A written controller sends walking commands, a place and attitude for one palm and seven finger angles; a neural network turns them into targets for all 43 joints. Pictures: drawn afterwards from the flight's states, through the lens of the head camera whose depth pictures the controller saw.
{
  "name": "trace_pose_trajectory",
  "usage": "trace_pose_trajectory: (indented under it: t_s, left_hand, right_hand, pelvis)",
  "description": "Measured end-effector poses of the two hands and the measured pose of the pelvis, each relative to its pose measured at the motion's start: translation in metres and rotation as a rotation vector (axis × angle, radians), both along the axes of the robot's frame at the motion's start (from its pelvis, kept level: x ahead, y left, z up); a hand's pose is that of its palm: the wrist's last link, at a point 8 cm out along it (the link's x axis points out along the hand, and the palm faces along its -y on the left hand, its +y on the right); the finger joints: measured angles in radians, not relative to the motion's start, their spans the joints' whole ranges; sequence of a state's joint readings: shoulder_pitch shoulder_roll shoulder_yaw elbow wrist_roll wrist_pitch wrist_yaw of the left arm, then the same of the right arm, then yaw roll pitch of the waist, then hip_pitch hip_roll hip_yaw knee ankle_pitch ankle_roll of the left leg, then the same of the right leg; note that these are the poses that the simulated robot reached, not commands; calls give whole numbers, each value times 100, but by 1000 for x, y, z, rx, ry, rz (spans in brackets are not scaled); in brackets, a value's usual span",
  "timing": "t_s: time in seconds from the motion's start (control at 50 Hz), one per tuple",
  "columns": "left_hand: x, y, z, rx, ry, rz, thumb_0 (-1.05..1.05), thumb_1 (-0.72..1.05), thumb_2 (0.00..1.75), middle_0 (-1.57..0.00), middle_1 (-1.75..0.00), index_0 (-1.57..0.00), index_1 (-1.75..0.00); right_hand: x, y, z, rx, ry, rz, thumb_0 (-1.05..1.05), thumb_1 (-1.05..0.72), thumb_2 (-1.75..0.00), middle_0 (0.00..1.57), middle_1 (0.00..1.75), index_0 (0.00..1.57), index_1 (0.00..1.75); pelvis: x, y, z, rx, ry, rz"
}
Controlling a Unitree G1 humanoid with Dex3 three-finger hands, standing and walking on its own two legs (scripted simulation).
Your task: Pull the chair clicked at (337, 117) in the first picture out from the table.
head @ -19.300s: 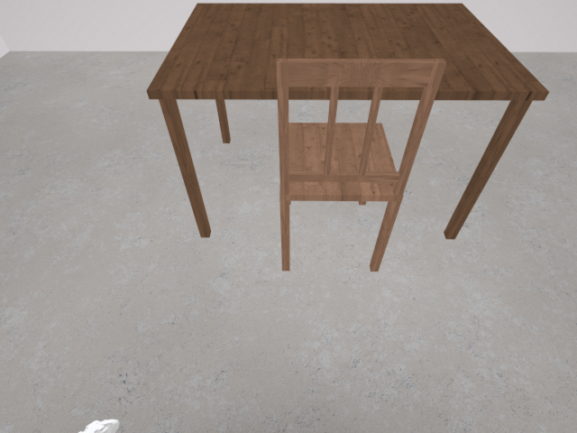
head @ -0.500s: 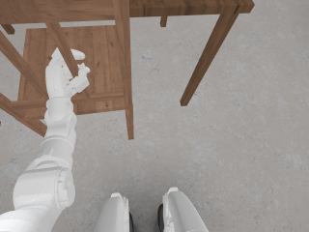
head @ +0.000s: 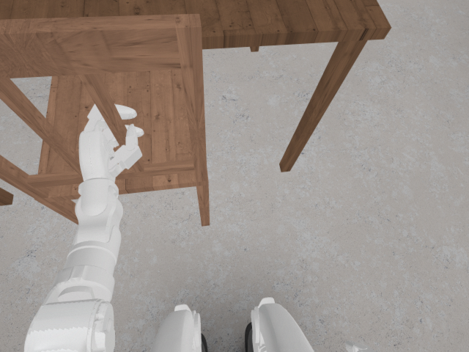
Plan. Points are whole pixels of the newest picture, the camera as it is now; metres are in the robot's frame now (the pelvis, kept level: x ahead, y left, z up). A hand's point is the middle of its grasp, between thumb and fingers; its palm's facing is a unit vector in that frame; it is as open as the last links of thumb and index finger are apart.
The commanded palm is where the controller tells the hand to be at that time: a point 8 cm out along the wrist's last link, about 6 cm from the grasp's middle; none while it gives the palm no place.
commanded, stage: hook a spindle and tug to test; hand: left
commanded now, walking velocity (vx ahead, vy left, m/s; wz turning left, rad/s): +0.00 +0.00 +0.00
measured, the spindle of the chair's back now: (51, 137) +0.47 +0.29 +0.01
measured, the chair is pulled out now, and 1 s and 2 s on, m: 0.01 0.03 0.15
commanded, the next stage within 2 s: step backward, pulling the chair out in 0.08 s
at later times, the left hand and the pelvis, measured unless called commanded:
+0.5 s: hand (134, 147) +0.44 +0.15 +0.02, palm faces +0.05 -0.99 -0.12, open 5.1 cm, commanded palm +0.42 +0.20 +0.02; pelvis +0.03 +0.02 +0.09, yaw +1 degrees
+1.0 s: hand (133, 149) +0.44 +0.15 +0.03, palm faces -0.01 -0.99 -0.15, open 5.1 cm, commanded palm +0.42 +0.20 +0.02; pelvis +0.03 +0.03 +0.10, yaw -1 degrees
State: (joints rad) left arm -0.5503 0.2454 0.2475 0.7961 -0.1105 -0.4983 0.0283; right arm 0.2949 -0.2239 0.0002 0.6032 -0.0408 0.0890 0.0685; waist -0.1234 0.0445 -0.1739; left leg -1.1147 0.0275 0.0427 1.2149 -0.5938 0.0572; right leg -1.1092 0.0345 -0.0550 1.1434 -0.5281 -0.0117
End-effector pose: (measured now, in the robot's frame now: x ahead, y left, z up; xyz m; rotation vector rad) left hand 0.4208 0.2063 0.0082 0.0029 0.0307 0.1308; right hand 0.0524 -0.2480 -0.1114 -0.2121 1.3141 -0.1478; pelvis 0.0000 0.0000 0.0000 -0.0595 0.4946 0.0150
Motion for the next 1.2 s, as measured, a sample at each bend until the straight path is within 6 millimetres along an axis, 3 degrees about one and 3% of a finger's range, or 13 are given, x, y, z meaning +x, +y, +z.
trace_pose_trajectory:
  t_s: [0.22,0.32,0.42,0.52,0.76,0.9,1.02,1.2]
  left_hand:
    - [-7,0,2,13,21,-10,2,77,80,-39,-141,-40,-145]
    - [0,0,19,120,242,-28,3,75,82,-38,-133,-42,-145]
    - [-2,-3,29,71,382,-15,4,76,81,-30,-116,-45,-144]
    - [-1,-2,32,88,426,-68,4,76,80,-29,-113,-48,-144]
    - [0,-3,35,105,470,-88,6,74,81,-30,-110,-50,-144]
    - [2,-1,35,136,470,-127,5,72,82,-32,-115,-50,-144]
    - [-5,-3,36,104,505,-95,6,73,81,-29,-113,-50,-144]
    - [-14,-4,36,128,493,-105,6,71,82,-32,-116,-50,-144]
  right_hand:
    - [32,3,2,2,-49,19,0,-91,-90,20,30,20,30]
    - [38,13,33,-16,-50,-63,0,-91,-90,20,30,20,30]
    - [36,19,68,-43,-39,-96,0,-91,-90,21,30,20,30]
    - [25,13,89,-99,-7,-103,0,-91,-90,21,30,20,30]
    - [1,20,84,-59,81,-140,0,-91,-90,21,30,20,30]
    - [19,16,88,-114,-2,-142,0,-91,-90,21,30,20,30]
    - [26,25,92,-72,-34,-102,0,-91,-90,21,30,20,30]
    - [30,26,76,-50,-70,-89,0,-91,-90,21,30,20,30]
  pelvis:
    - [9,2,5,5,-15,5]
    - [15,7,40,20,-107,17]
    - [24,15,73,18,-156,7]
    - [32,20,86,7,-187,14]
    - [40,23,99,11,-245,-38]
    - [39,34,97,8,-256,-43]
    - [34,31,104,31,-299,-23]
    - [33,26,93,7,-319,-8]
